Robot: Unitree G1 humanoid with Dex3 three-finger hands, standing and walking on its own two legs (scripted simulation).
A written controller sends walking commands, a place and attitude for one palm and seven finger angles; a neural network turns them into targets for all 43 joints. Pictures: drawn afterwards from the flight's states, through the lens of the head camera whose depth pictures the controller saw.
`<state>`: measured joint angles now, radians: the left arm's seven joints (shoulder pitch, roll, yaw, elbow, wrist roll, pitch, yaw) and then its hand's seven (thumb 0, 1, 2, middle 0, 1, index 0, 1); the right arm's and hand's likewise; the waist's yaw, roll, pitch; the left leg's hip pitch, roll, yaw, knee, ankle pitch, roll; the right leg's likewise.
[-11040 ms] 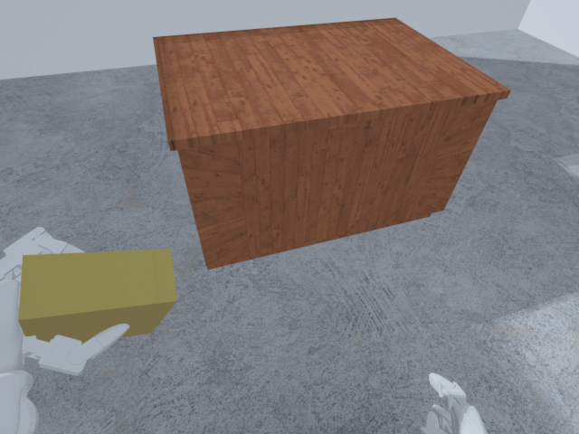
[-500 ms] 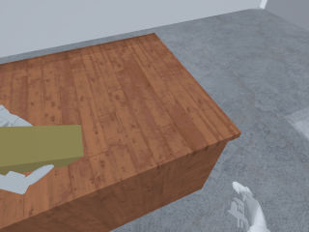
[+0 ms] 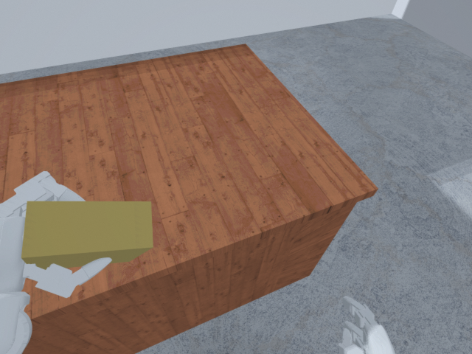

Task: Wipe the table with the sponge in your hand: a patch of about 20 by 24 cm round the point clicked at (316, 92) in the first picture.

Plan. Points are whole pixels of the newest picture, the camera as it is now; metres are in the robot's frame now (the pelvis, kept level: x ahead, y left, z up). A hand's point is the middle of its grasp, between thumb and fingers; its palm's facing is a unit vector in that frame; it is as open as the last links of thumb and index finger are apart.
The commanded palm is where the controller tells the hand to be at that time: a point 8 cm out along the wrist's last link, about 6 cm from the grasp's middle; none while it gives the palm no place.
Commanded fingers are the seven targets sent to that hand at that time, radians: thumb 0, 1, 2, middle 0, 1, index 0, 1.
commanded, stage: come to a stop and stand still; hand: left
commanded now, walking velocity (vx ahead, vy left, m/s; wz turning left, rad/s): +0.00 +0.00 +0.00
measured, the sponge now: (106, 236) +0.23 +0.19 +0.13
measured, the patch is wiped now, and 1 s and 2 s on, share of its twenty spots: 0.00 0.00 0.00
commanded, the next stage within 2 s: look again from close up in 0.94 s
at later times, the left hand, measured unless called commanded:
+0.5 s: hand (48, 219) +0.24 +0.26 +0.16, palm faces +0.43 -0.83 -0.36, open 9.6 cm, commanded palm +0.18 +0.28 +0.18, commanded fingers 0.00 0.10 1.30 -1.20 -1.60 -1.20 -1.60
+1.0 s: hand (65, 205) +0.26 +0.25 +0.16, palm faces +0.40 -0.84 -0.37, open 9.6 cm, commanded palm +0.21 +0.28 +0.18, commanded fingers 0.00 0.10 1.30 -1.20 -1.60 -1.20 -1.60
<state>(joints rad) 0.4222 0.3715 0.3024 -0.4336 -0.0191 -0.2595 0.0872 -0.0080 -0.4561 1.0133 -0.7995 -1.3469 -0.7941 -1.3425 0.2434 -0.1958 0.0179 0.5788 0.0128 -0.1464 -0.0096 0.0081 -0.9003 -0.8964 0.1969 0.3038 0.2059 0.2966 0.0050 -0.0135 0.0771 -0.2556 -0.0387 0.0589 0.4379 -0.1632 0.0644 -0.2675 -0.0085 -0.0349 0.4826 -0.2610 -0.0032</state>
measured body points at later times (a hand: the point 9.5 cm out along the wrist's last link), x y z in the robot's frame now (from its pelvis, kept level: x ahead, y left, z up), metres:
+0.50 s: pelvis +0.03 +0.00 +0.00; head +0.04 +0.02 +0.45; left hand +0.21 +0.30 +0.18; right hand +0.22 -0.20 -0.06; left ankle +0.05 +0.07 -0.74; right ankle +0.05 -0.12 -0.74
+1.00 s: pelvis +0.06 -0.01 +0.00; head +0.08 +0.01 +0.45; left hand +0.24 +0.29 +0.18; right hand +0.25 -0.22 -0.07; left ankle +0.05 +0.07 -0.74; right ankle +0.05 -0.12 -0.74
